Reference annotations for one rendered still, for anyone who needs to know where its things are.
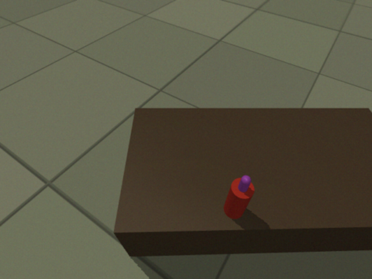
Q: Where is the bottle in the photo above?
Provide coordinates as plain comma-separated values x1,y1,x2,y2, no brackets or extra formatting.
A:
224,175,255,219

